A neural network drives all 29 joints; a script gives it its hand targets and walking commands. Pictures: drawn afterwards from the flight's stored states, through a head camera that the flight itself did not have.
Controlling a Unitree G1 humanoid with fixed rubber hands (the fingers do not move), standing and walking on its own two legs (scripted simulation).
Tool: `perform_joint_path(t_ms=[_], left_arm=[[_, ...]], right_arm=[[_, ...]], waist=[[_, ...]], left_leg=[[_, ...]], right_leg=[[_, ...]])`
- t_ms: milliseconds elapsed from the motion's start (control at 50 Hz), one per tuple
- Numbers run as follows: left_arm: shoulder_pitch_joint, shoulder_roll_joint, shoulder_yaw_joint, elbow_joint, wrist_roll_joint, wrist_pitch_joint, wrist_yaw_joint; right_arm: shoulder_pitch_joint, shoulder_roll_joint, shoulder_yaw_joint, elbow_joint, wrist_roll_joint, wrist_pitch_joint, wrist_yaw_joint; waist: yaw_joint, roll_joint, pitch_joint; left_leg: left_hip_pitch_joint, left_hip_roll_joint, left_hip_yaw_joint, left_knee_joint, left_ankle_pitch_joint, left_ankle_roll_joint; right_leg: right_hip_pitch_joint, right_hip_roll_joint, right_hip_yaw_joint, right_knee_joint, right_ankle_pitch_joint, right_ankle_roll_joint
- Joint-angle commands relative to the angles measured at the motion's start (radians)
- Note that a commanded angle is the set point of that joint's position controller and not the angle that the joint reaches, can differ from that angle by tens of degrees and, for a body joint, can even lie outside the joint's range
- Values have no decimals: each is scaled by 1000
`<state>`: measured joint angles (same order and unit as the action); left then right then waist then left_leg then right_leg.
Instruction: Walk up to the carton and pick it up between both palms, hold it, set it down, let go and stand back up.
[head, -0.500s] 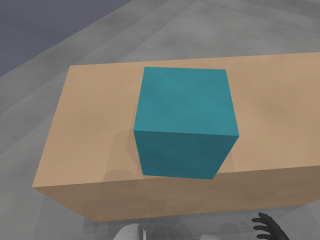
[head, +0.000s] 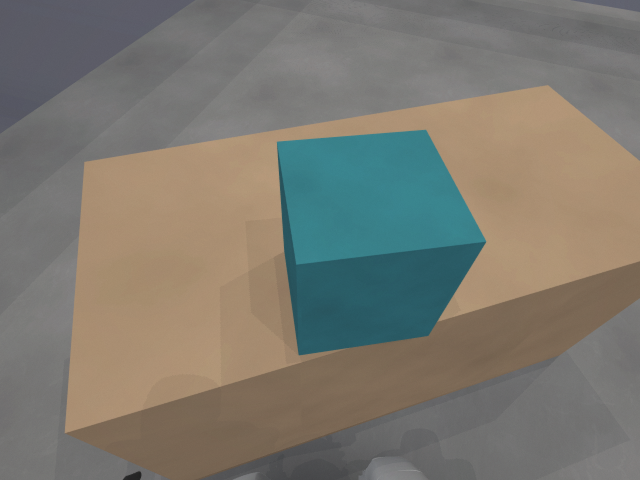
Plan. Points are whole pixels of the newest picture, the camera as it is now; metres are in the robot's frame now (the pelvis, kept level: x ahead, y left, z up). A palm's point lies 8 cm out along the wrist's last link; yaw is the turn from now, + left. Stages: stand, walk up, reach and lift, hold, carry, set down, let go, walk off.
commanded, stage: walk up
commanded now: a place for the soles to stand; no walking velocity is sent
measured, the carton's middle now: (359, 247) +0.41 -0.06 +0.01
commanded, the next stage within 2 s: none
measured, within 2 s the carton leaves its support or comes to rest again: neither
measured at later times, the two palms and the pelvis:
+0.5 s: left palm out of the picture +0.08 +0.20 -0.11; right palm out of the picture +0.05 -0.31 -0.11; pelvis +0.01 -0.04 +0.01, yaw -3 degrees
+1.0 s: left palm out of the picture +0.11 +0.20 -0.10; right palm out of the picture +0.06 -0.32 -0.11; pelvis +0.03 -0.06 +0.01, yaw -5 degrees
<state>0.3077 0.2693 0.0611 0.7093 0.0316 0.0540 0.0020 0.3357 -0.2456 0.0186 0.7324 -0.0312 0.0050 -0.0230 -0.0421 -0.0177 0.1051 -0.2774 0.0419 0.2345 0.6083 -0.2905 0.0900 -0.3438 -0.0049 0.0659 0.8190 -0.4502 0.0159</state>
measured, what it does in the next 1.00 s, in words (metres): steps on the spot: right foot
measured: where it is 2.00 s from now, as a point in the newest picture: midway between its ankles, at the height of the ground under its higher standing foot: outside the picture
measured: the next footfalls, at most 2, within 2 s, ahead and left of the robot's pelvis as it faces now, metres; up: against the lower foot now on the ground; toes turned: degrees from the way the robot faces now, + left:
right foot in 0.10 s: +0.03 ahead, -0.15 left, +0.00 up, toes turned -1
right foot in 1.52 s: +0.05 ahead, -0.29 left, +0.00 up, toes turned -7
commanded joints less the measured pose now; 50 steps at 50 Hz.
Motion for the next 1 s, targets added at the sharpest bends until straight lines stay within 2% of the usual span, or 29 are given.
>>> perform_joint_path(t_ms=[0,40,60,80,100,120,140,160,180,200,220,280,340,420,520,540,560,600,700,740,800,840,920,960,980], left_arm=[[72,80,24,-44,-10,-40,-2],[82,78,21,-30,-11,-55,0],[81,94,23,-24,-12,-62,1],[72,113,26,-21,-8,-68,4],[53,134,26,-24,-6,-72,6],[22,157,25,-17,-21,-75,4],[-6,147,22,-13,-26,-73,3],[-17,117,12,-7,-33,-71,1],[-1,93,5,-6,-32,-70,1],[35,85,-1,0,-28,-73,1],[38,95,-3,-5,-33,-74,-1],[26,120,4,4,-34,-73,-3],[23,129,1,4,-40,-77,-2],[21,124,-8,3,-37,-84,-1],[41,126,-14,5,-33,-87,1],[47,130,-15,2,-28,-86,2],[59,126,-14,3,-29,-84,2],[65,137,-13,7,-31,-82,4],[75,140,-18,2,-32,-82,8],[64,140,-16,0,-30,-80,10],[69,135,-21,2,-30,-80,9],[64,137,-20,-4,-31,-78,10],[74,137,-26,-1,-34,-78,12],[68,146,-22,-5,-32,-77,12],[63,149,-21,-3,-32,-78,12]], right_arm=[[9,-207,-66,-88,8,-15,0],[-5,-211,-66,-93,19,-10,7],[5,-198,-61,-96,25,-10,13],[19,-173,-52,-98,31,-13,19],[48,-148,-47,-93,32,-15,24],[55,-134,-41,-89,36,-13,23],[61,-133,-48,-83,30,-11,21],[63,-160,-55,-77,25,-12,23],[44,-188,-64,-75,24,-14,25],[32,-196,-69,-68,16,-13,24],[33,-184,-60,-82,10,-10,21],[64,-167,-55,-72,15,-8,21],[64,-163,-55,-74,12,-10,22],[69,-166,-52,-70,10,-21,21],[59,-171,-47,-66,14,-22,19],[54,-171,-48,-58,19,-20,16],[48,-174,-49,-55,17,-16,16],[46,-164,-45,-51,21,-12,14],[38,-177,-48,-41,20,-8,12],[43,-168,-44,-32,21,-7,13],[31,-183,-47,-31,19,-8,11],[32,-175,-43,-19,18,-6,11],[26,-178,-43,-17,19,-7,11],[35,-176,-40,-12,20,-4,10],[30,-177,-43,-5,21,-4,11]], waist=[[32,152,-70],[58,142,-85],[56,121,-112],[55,68,-141],[37,21,-146],[24,-23,-133],[16,-44,-110],[18,-16,-85],[32,17,-53],[41,26,-63],[45,-25,-38],[34,-37,2],[28,-45,-5],[23,-29,-62],[32,1,-122],[30,26,-102],[33,40,-103],[37,15,-84],[35,19,-109],[32,-17,-100],[37,17,-107],[32,-7,-80],[36,0,-98],[32,-26,-94],[31,-5,-85]], left_leg=[[25,269,-289,-315,-23,-25],[-9,246,-223,-274,-2,-43],[-26,228,-201,-254,25,-62],[-18,211,-168,-219,30,-63],[-22,170,-138,-198,1,-82],[61,108,-131,-193,-33,-87],[124,110,-152,-200,-53,-82],[122,134,-173,-228,-79,-73],[81,161,-179,-250,-108,-55],[87,171,-174,-253,-118,-41],[90,163,-160,-236,-131,-32],[75,134,-148,-212,-137,-41],[156,112,-152,-166,-59,-48],[208,124,-153,-162,32,-41],[220,142,-128,-148,163,-29],[206,150,-130,-156,192,-39],[189,153,-121,-152,175,-40],[184,143,-115,-149,165,-47],[220,141,-118,-129,188,-48],[214,148,-118,-139,181,-49],[231,152,-116,-140,189,-44],[211,152,-115,-138,186,-46],[226,150,-119,-139,183,-41],[221,145,-118,-139,150,-48],[217,145,-116,-142,168,-50]], right_leg=[[50,4,-46,-163,62,-30],[149,-6,-52,-326,224,-43],[204,-20,-18,-350,275,-52],[227,-57,50,-348,309,-76],[214,-100,142,-355,302,-104],[90,-121,183,-364,243,-120],[-5,-104,162,-379,144,-115],[-29,-72,119,-376,103,-95],[-11,-43,87,-359,142,-78],[0,-46,77,-351,175,-72],[-22,-54,77,-365,164,-75],[-70,-65,134,-415,83,-93],[-138,-80,176,-458,75,-100],[-101,-74,163,-436,223,-92],[-15,-65,134,-380,398,-82],[-15,-58,136,-376,418,-79],[2,-61,140,-382,427,-74],[-8,-62,146,-394,428,-73],[-5,-62,163,-399,484,-69],[1,-58,151,-400,460,-69],[-12,-48,149,-393,443,-70],[-14,-49,158,-399,450,-66],[-4,-48,167,-401,472,-59],[-7,-48,174,-417,436,-61],[0,-48,170,-415,459,-63]])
